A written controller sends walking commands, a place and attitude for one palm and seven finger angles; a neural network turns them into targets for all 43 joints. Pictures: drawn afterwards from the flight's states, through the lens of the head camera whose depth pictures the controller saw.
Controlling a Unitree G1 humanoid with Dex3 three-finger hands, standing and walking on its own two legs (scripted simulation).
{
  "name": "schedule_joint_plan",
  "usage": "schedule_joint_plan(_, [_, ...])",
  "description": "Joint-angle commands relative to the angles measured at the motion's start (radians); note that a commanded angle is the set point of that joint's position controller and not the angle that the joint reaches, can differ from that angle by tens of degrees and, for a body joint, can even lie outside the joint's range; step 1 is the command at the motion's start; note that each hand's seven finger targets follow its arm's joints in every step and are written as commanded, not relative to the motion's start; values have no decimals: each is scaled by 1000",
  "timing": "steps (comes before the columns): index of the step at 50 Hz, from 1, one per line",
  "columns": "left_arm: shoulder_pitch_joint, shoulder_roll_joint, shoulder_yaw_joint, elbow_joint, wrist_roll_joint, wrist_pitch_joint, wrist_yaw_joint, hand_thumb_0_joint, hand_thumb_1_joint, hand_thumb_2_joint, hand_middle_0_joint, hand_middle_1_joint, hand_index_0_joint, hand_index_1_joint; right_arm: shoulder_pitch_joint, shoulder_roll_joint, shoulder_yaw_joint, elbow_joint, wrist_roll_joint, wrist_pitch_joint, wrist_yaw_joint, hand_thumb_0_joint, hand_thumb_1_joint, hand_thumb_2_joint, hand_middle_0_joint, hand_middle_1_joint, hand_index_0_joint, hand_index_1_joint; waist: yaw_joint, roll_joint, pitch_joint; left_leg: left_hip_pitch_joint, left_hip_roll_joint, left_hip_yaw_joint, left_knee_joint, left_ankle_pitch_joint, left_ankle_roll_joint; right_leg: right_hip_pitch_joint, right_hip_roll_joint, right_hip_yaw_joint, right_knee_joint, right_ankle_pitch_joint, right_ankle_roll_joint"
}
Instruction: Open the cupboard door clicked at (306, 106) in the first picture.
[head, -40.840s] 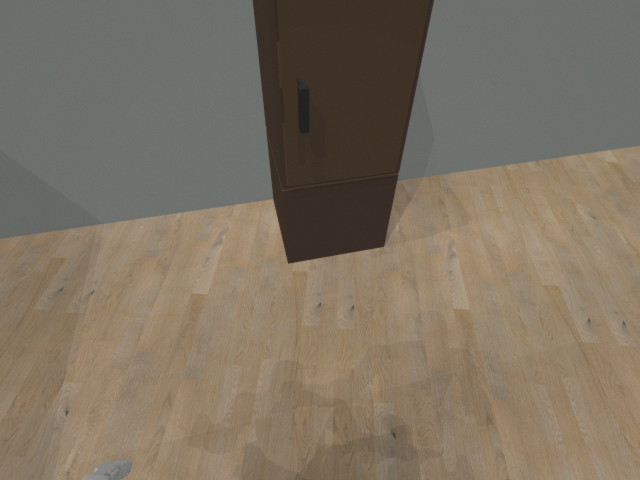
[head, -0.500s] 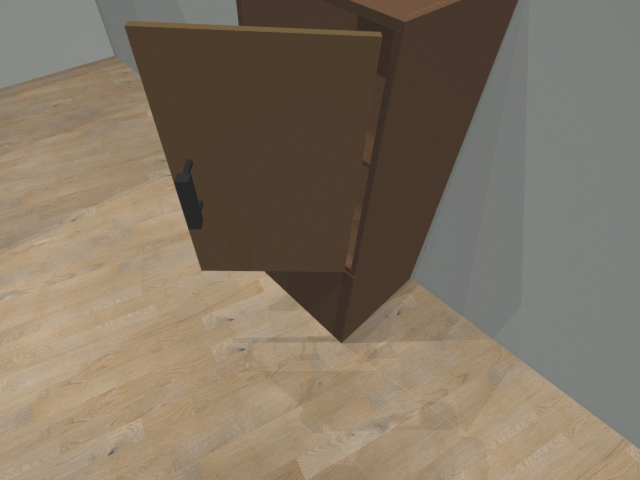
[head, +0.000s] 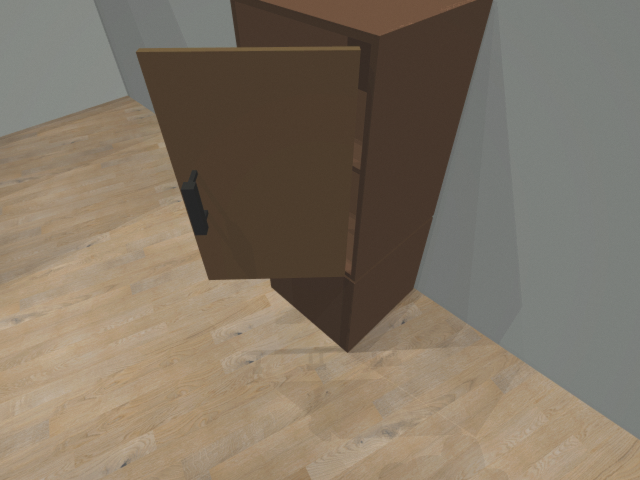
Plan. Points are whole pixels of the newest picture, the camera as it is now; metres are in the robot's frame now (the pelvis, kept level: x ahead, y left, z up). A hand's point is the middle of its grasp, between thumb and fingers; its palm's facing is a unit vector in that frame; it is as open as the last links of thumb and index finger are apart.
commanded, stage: shuffle to correct the standing spot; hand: left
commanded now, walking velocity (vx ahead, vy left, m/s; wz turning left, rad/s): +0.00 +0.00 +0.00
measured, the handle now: (197, 202) +0.65 +0.30 -0.05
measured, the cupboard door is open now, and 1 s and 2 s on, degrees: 47 47 47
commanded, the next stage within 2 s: come to a stop and stand still in 0.88 s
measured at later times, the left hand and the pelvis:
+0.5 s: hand out of the picture -0.01 +0.18 -0.17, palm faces +0.08 -0.98 -0.16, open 7.4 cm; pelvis +0.01 +0.01 +0.00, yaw +2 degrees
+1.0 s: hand out of the picture +0.05 +0.19 -0.19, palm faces +0.17 -0.98 -0.11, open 7.4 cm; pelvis +0.12 +0.05 -0.01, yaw +4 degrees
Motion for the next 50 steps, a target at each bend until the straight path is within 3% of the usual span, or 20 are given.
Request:
schedule_joint_plan(1, [47, 113, 22, -37, 2, -18, 4, 0, 900, 900, -200, -300, -200, -300, 45, -91, -15, -28, -3, -13, -6, 0, -900, -900, 200, 300, 200, 300, -6, -35, 112, -77, 79, -102, -151, -98, 9, -76, -48, 85, -157, -103, -48])
schedule_joint_plan(8, [94, 126, 37, -31, 8, -14, 0, 0, 900, 900, -200, -300, -200, -300, 64, -87, -16, -15, -9, 0, 0, 0, -900, -900, 200, 300, 200, 300, 6, -50, 96, -125, 50, -78, -92, -224, 10, -71, -69, 105, -184, -314, -63])
schedule_joint_plan(13, [107, 179, 74, -48, 8, -10, 3, 0, 900, 900, -200, -300, -200, -300, 84, -51, -23, -35, -10, 13, 8, 0, -900, -900, 200, 300, 200, 300, 3, -186, 133, -166, -1, 2, 169, -158, 5, -148, -217, 250, -324, -519, -136])
schedule_joint_plan(15, [75, 167, 78, -60, 10, -11, 1, 0, 900, 900, -200, -300, -200, -300, 139, -33, -20, -20, -10, 4, 11, 0, -900, -900, 200, 300, 200, 300, -25, -135, 125, -57, 3, -1, 73, -137, 12, -226, -192, 183, -270, -479, -130])
schedule_joint_plan(17, [40, 119, 69, -76, 10, -1, -8, 0, 900, 900, -200, -300, -200, -300, 223, -65, -28, 3, -15, -3, 7, 0, -900, -900, 200, 300, 200, 300, -52, 62, 150, -6, 59, -135, -108, -298, 35, -326, -59, 34, -55, -437, -85])
schedule_joint_plan(18, [30, 73, 62, -98, 11, 1, -13, 0, 900, 900, -200, -300, -200, -300, 265, -120, -42, 7, -22, -7, 1, 0, -900, -900, 200, 300, 200, 300, -63, 250, 161, -23, 192, -343, -274, -498, 90, -374, 34, -89, 165, -374, -54])
schedule_joint_plan(19, [0, 44, 54, -114, 18, -7, -14, 0, 900, 900, -200, -300, -200, -300, 275, -146, -49, 7, -20, -15, -6, 0, -900, -900, 200, 300, 200, 300, -71, 315, 203, -51, 286, -515, -392, -575, 161, -421, 52, -89, 349, -287, -58])
schedule_joint_plan(20, [-12, 43, 55, -115, 20, -13, -19, 0, 900, 900, -200, -300, -200, -300, 236, -132, -47, 2, -15, -20, -7, 0, -900, -900, 200, 300, 200, 300, -49, 229, 218, -90, 298, -525, -405, -524, 197, -418, 4, -27, 464, -237, -75])
schedule_joint_plan(24, [41, -2, 48, -86, 14, -28, -39, 0, 900, 900, -200, -300, -200, -300, 134, -93, -30, -21, -16, -49, -6, 0, -900, -900, 200, 300, 200, 300, 6, 86, 121, -92, 218, -294, -343, -183, 173, -285, -24, -43, 388, -121, -60])
schedule_joint_plan(29, [92, -9, 48, -71, 11, -50, -31, 0, 900, 900, -200, -300, -200, -300, 160, -90, -28, 2, -9, -48, -10, 0, -900, -900, 200, 300, 200, 300, 34, 14, 24, -99, 171, -179, -150, -2, 143, 32, 35, -89, -36, -21, -43])
schedule_joint_plan(30, [143, 25, 58, -48, 12, -55, -24, 0, 900, 900, -200, -300, -200, -300, 148, -68, -25, 1, -3, -48, -6, 0, -900, -900, 200, 300, 200, 300, 58, -45, 19, -220, 124, -127, -66, -92, 104, 182, -14, -16, -93, -18, -56])
schedule_joint_plan(32, [294, 191, 98, -17, 12, -61, -9, 0, 900, 900, -200, -300, -200, -300, 82, -29, -25, -63, -5, -49, 8, 0, -900, -900, 200, 300, 200, 300, 113, -309, 20, -538, -20, 24, 368, -336, 24, 340, -412, 517, -322, -148, -230])
schedule_joint_plan(33, [287, 182, 100, -21, 7, -58, -4, 0, 900, 900, -200, -300, -200, -300, 52, -63, -39, -72, -17, -42, 11, 0, -900, -900, 200, 300, 200, 300, 97, -135, 55, -552, 17, -41, 511, -303, 20, 277, -435, 509, -346, -145, -270])
schedule_joint_plan(36, [146, 94, 73, -42, 9, -76, 0, 0, 900, 900, -200, -300, -200, -300, 45, -37, -38, -44, -18, -27, 30, 0, -900, -900, 200, 300, 200, 300, 21, -192, 135, -507, 76, -60, 588, -104, 7, 101, -301, 267, -341, -8, -217])
schedule_joint_plan(39, [112, 90, 72, -47, 14, -84, 0, 0, 900, 900, -200, -300, -200, -300, 29, 2, -31, -54, -10, -17, 40, 0, -900, -900, 200, 300, 200, 300, -2, -156, 132, -393, 73, -15, 436, -24, -14, 27, -241, 88, -328, 232, -195])
schedule_joint_plan(44, [154, 144, 86, -22, 17, -74, -10, 0, 900, 900, -200, -300, -200, -300, -46, 8, -26, -83, -4, -30, 45, 0, -900, -900, 200, 300, 200, 300, 33, -157, 93, -213, 23, 57, 176, 38, -16, 20, -219, 41, -262, 257, -168])
schedule_joint_plan(47, [138, 136, 87, -16, 15, -55, -14, 0, 900, 900, -200, -300, -200, -300, 39, -33, -30, -59, -8, -44, 33, 0, -900, -900, 200, 300, 200, 300, -11, -105, 50, 6, 11, 71, -4, 99, -12, -39, -168, 8, -121, 132, -130])
schedule_joint_plan(48, [148, 108, 78, -21, 16, -47, -16, 0, 900, 900, -200, -300, -200, -300, 123, -84, -41, -42, -12, -50, 24, 0, -900, -900, 200, 300, 200, 300, -43, -20, 15, 130, 44, 30, -38, 99, 1, -91, -122, -28, 30, 86, -107])
schedule_joint_plan(49, [158, 61, 72, -36, 7, -41, -19, 0, 900, 900, -200, -300, -200, -300, 205, -184, -63, -33, -25, -55, 11, 0, -900, -900, 200, 300, 200, 300, -65, 230, -43, 254, 255, -246, -111, 161, 86, -250, -11, -120, 275, -166, -64])
schedule_joint_plan(50, [140, 31, 63, -61, 9, -40, -18, 0, 900, 900, -200, -300, -200, -300, 257, -221, -66, -25, -18, -42, 2, 0, -900, -900, 200, 300, 200, 300, -73, 326, -88, 268, 391, -427, -217, 189, 191, -346, 41, -95, 525, -397, -56])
